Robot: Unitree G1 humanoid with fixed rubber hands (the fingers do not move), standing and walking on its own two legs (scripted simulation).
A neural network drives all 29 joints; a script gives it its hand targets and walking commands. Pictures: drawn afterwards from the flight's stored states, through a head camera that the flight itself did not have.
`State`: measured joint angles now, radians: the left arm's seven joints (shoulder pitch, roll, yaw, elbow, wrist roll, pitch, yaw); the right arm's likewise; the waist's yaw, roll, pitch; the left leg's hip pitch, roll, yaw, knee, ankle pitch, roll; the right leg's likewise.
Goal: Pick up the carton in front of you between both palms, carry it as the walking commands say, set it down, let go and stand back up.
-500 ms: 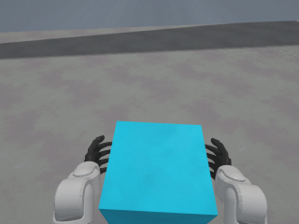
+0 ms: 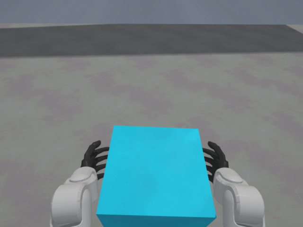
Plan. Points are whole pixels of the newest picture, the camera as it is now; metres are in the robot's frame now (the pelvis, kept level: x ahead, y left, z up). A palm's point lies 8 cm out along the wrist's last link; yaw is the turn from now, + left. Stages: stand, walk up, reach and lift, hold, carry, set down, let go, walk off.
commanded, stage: carry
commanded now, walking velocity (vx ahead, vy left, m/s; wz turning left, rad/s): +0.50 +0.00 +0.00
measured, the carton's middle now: (153, 187) +0.24 +0.00 +0.01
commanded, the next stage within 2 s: none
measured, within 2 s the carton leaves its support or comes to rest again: neither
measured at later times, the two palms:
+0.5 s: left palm (118, 86) +0.56 +0.13 +0.10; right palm (202, 88) +0.58 -0.17 +0.09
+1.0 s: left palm (119, 48) +0.90 +0.17 +0.08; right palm (180, 50) +0.90 -0.13 +0.09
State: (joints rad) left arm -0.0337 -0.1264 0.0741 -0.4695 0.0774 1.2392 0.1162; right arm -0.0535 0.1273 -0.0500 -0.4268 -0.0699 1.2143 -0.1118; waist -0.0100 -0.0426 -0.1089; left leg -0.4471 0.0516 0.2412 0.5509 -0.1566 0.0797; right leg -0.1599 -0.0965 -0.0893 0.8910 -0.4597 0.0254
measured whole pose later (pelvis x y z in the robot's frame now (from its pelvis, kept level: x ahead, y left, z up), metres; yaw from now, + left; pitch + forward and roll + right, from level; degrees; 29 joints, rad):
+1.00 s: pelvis +0.65 +0.02 +0.00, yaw +0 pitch +3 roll +1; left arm -0.04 -0.13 0.08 -0.49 0.08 1.24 0.11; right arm -0.06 0.13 -0.05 -0.45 -0.07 1.21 -0.11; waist -0.01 -0.04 -0.06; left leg -0.44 0.05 0.24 0.54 -0.16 0.09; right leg -0.19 -0.08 -0.08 0.99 -0.45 0.02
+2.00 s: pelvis +1.20 +0.02 +0.01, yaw +0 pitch +4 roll +1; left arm -0.06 -0.13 0.07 -0.48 0.09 1.24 0.11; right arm -0.07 0.13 -0.06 -0.45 -0.07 1.21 -0.11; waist 0.00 -0.05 -0.10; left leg -0.35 0.03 0.22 0.48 -0.20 0.05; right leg -0.09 -0.08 -0.14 0.45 -0.41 0.04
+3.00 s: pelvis +1.16 +0.00 +0.01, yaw -1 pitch +1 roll +0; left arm -0.07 -0.13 0.07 -0.27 0.14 1.10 0.06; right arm -0.07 0.13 -0.07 -0.26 -0.14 1.09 -0.06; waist 0.00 -0.01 -0.09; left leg -0.37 0.08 0.18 0.52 -0.16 0.02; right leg -0.13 -0.05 -0.20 0.52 -0.41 -0.01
